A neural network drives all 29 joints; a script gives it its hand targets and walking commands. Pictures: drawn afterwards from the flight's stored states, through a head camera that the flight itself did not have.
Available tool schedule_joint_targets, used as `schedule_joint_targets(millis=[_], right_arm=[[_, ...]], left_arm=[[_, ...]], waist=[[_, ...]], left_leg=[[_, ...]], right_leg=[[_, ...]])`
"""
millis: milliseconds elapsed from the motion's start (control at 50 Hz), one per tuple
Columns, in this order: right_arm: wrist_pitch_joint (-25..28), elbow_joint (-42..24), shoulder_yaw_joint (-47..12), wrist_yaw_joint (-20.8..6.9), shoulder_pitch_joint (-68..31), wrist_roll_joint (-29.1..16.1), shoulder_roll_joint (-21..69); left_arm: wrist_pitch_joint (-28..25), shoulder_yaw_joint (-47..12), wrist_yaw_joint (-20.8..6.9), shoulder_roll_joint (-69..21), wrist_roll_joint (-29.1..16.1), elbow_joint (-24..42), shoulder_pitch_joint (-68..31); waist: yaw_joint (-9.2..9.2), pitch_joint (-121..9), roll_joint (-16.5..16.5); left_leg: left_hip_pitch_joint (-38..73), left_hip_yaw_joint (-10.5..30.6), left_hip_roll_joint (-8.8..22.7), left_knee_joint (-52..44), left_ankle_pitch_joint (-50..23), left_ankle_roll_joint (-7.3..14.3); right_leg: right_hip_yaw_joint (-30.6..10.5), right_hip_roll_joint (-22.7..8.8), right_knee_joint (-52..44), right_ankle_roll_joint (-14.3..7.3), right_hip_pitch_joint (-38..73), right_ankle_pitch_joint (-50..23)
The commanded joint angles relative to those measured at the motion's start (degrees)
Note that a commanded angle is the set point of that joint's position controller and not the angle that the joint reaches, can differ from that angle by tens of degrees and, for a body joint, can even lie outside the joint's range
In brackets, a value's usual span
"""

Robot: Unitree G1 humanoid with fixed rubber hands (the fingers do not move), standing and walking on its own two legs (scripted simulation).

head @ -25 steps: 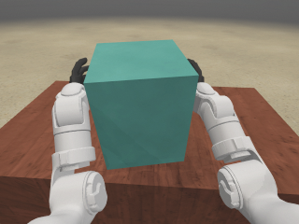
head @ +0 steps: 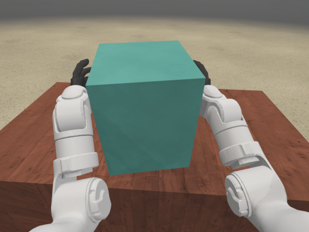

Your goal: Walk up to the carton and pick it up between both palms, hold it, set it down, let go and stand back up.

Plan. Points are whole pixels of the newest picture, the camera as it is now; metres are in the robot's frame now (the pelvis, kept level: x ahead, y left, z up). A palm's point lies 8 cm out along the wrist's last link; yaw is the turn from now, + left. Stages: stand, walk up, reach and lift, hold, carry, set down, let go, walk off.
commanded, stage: hold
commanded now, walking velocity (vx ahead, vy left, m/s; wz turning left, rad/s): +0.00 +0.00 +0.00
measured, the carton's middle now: (144, 106) +0.36 +0.01 +0.23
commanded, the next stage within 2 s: none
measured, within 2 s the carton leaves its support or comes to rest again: neither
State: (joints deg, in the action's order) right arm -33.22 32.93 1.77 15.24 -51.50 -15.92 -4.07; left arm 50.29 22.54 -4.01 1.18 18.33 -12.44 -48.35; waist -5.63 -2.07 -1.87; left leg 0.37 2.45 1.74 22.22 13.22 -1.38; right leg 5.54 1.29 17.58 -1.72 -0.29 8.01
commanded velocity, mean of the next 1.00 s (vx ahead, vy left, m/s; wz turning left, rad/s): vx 0.00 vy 0.00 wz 0.00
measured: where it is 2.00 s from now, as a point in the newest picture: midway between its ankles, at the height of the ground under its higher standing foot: outside the picture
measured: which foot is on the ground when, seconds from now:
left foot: down 0.00-1.00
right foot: down 0.00-1.00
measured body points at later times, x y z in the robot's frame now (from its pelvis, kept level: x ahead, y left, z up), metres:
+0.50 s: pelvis +0.00 +0.00 +0.00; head -0.09 +0.02 +0.44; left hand +0.38 +0.15 +0.28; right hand +0.37 -0.14 +0.27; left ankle +0.00 +0.13 -0.75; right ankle +0.03 -0.10 -0.75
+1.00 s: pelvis +0.00 +0.00 +0.00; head -0.09 +0.02 +0.44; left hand +0.38 +0.16 +0.28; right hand +0.37 -0.14 +0.27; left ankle +0.00 +0.13 -0.75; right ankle +0.03 -0.10 -0.75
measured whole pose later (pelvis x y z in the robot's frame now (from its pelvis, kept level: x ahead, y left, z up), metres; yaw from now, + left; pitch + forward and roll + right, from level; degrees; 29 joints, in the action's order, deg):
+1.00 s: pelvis +0.00 +0.00 +0.00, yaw +0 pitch -9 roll -1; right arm -33.0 34.0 2.9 15.1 -51.6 -15.3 -3.8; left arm 49.2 23.0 -4.0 1.1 18.4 -14.8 -49.2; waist -5.9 -2.9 -1.4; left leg -0.1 2.7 1.6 22.3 13.2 -1.3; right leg 5.7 1.2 17.5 -1.7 -0.6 7.9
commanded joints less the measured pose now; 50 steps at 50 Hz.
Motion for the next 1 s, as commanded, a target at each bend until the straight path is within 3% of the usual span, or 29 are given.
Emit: schedule_joint_targets(millis=[0,20,120,180,220,260,300,320,360,420,460,500,540,560,580,600,640,680,700,720,740,820,840,860,980], right_arm=[[3.2,-19.7,-15.8,-5.9,-49.7,-7.5,33.7],[3.8,-22.4,-16.7,-6.1,-50.6,-8.1,34.5],[2.9,-16.1,-15.2,-6.5,-46.9,-6.6,33.2],[3.2,-17.5,-15.2,-6.8,-50.0,-6.3,33.2],[3.6,-19.3,-16.4,-7.0,-53.0,-6.9,35.5],[3.9,-20.3,-17.4,-7.1,-52.1,-7.9,36.2],[3.8,-19.4,-15.9,-6.8,-49.5,-6.6,34.8],[3.9,-20.3,-16.6,-6.7,-50.3,-7.5,34.3],[3.5,-16.6,-15.8,-6.4,-49.7,-6.7,33.0],[2.8,-14.0,-14.1,-6.6,-47.8,-6.1,32.5],[3.3,-17.8,-14.4,-6.6,-49.7,-6.2,34.1],[3.3,-18.0,-15.6,-6.3,-50.4,-6.9,35.1],[3.0,-16.0,-15.1,-6.4,-48.9,-6.5,34.8],[3.4,-18.1,-15.6,-6.4,-51.4,-7.2,36.0],[3.5,-17.9,-15.2,-6.3,-51.7,-7.0,35.2],[3.9,-19.6,-16.0,-6.3,-53.1,-7.7,36.1],[4.2,-19.8,-15.5,-6.4,-51.4,-7.3,36.5],[3.6,-18.1,-15.3,-6.2,-52.1,-6.8,34.8],[2.9,-14.3,-14.1,-6.2,-48.6,-6.0,33.8],[3.2,-16.2,-15.1,-6.4,-50.3,-6.6,34.3],[2.9,-14.6,-14.5,-6.3,-49.5,-6.4,34.6],[2.9,-15.6,-13.5,-6.2,-50.0,-6.3,33.5],[3.2,-18.1,-14.9,-6.3,-50.8,-7.4,35.1],[3.3,-18.1,-14.6,-6.4,-50.1,-6.7,34.3],[3.1,-18.3,-15.9,-6.1,-49.7,-7.1,34.6]], left_arm=[[-2.4,-25.9,-8.6,-30.7,-9.6,2.4,-39.8],[-2.8,-28.0,-8.2,-31.8,-10.6,5.5,-40.9],[-2.2,-26.4,-8.5,-30.8,-8.8,2.4,-38.9],[-2.3,-24.9,-8.6,-30.1,-8.8,0.5,-39.7],[-3.3,-24.3,-8.3,-29.7,-9.3,0.3,-42.2],[-3.6,-25.1,-7.6,-30.2,-9.9,2.4,-41.9],[-3.1,-26.2,-7.7,-31.9,-10.0,2.0,-39.8],[-2.9,-24.9,-7.8,-31.0,-9.7,0.9,-38.7],[-2.4,-23.1,-8.5,-29.1,-8.3,-1.2,-38.0],[-2.2,-23.8,-9.1,-29.5,-8.5,-0.2,-39.7],[-2.6,-24.5,-9.0,-30.4,-9.4,0.5,-40.5],[-3.0,-24.0,-8.9,-29.6,-9.6,-0.2,-40.4],[-3.0,-23.2,-9.0,-29.0,-8.4,-1.4,-39.2],[-3.6,-24.6,-9.0,-29.4,-9.7,1.5,-42.7],[-3.6,-23.9,-8.8,-29.4,-9.6,-0.8,-41.9],[-3.9,-24.2,-8.4,-29.1,-9.2,0.9,-42.4],[-4.5,-25.8,-7.7,-30.9,-11.0,2.9,-42.9],[-3.3,-24.5,-7.7,-30.1,-9.4,-0.4,-41.1],[-2.8,-23.7,-8.0,-29.5,-8.2,-2.4,-39.3],[-3.0,-23.7,-8.3,-29.4,-8.6,-0.7,-40.5],[-3.0,-23.7,-8.7,-28.8,-8.7,-1.5,-40.3],[-3.0,-24.2,-8.6,-28.9,-9.3,0.6,-42.1],[-3.3,-25.3,-8.3,-30.6,-10.6,2.0,-42.4],[-3.2,-24.3,-8.4,-30.8,-9.5,-0.6,-40.1],[-3.4,-25.5,-8.6,-30.2,-9.7,2.3,-41.6]], waist=[[-1.21,-19.3,5.8],[-1.27,-22.6,6.1],[-1.52,-15.9,5.3],[0.02,-17.0,5.2],[1.33,-18.1,2.6],[1.24,-21.6,3.1],[-0.49,-21.8,5.5],[0.38,-20.8,3.9],[-0.30,-17.7,2.9],[-0.96,-15.9,5.9],[-1.41,-18.8,3.9],[-0.55,-19.7,1.8],[-0.49,-17.2,2.5],[-0.39,-20.1,3.6],[-0.19,-17.9,4.0],[0.66,-21.3,3.1],[-0.16,-23.6,4.9],[0.27,-18.3,5.0],[-0.38,-15.0,5.1],[0.67,-16.2,3.5],[-0.68,-17.0,4.1],[-1.37,-18.4,5.5],[-0.80,-20.3,5.3],[-0.64,-19.7,4.6],[-1.51,-20.1,4.5]], left_leg=[[-9.4,-3.1,-4.4,-5.2,-11.5,-0.5],[-7.5,-3.1,-4.4,-4.7,-14.3,-1.0],[-9.1,-3.0,-3.7,-5.9,-12.3,-0.8],[-11.6,-3.5,-4.0,-7.0,-7.9,-0.2],[-12.9,-3.3,-4.2,-7.2,-7.9,0.9],[-9.7,-3.1,-4.4,-5.7,-11.9,0.6],[-7.5,-2.9,-4.3,-5.2,-12.5,-0.4],[-7.8,-2.8,-4.4,-4.9,-13.8,-0.1],[-7.5,-2.8,-4.3,-5.2,-11.2,0.5],[-10.4,-3.0,-3.8,-6.4,-9.0,-0.2],[-9.8,-3.4,-4.2,-6.3,-8.8,0.1],[-9.1,-3.3,-4.7,-6.1,-11.1,0.7],[-9.9,-3.4,-4.7,-6.6,-8.9,0.5],[-10.6,-3.4,-4.8,-6.0,-9.2,0.7],[-11.2,-3.1,-4.7,-5.9,-9.0,1.0],[-10.1,-3.0,-4.8,-5.6,-9.7,1.2],[-8.8,-3.0,-4.7,-5.5,-10.0,0.7],[-9.6,-2.7,-4.4,-5.7,-11.2,0.3],[-10.3,-3.1,-3.9,-6.5,-9.0,0.1],[-10.9,-3.3,-4.3,-7.0,-8.3,0.3],[-11.4,-3.3,-4.3,-6.7,-7.5,0.6],[-9.8,-2.9,-4.4,-5.9,-10.0,-0.1],[-9.4,-2.8,-4.1,-6.0,-10.4,0.0],[-9.2,-2.8,-4.3,-5.6,-10.7,-0.1],[-10.2,-2.8,-4.3,-5.4,-12.1,-0.6]], right_leg=[[-2.8,1.8,-0.2,3.2,13.9,-10.0],[-2.3,2.4,0.2,3.1,14.4,-11.8],[-2.2,2.6,-0.5,2.8,12.8,-9.5],[-2.6,2.2,-1.0,3.2,14.7,-6.0],[-2.6,1.9,-0.2,3.9,14.0,-7.4],[-3.0,2.1,0.2,3.6,14.9,-10.8],[-2.8,2.1,-0.1,3.2,14.2,-10.8],[-2.8,2.2,-0.5,3.4,14.0,-12.3],[-3.0,1.8,-0.6,3.5,12.5,-11.0],[-2.5,2.3,-1.2,2.9,13.3,-6.5],[-2.8,2.0,-1.2,3.3,13.3,-7.9],[-2.9,1.8,-0.7,3.8,14.0,-11.5],[-3.1,1.8,-1.3,3.7,13.5,-9.0],[-3.3,1.5,-0.7,3.8,14.1,-8.5],[-3.4,1.4,-0.8,4.0,12.6,-8.2],[-3.3,1.6,-0.7,4.2,13.9,-8.4],[-3.3,1.8,-0.3,3.7,13.2,-9.1],[-3.0,1.8,-0.8,3.6,12.4,-9.0],[-2.7,2.1,-1.2,3.3,12.4,-6.4],[-2.6,2.1,-1.5,3.3,12.7,-5.7],[-3.1,1.7,-1.3,3.6,13.0,-5.4],[-2.8,2.1,-0.9,3.5,13.0,-7.5],[-2.5,2.1,-0.8,3.3,14.0,-7.7],[-2.9,2.0,-0.8,3.4,13.9,-9.1],[-2.2,2.3,0.1,3.4,14.7,-10.9]])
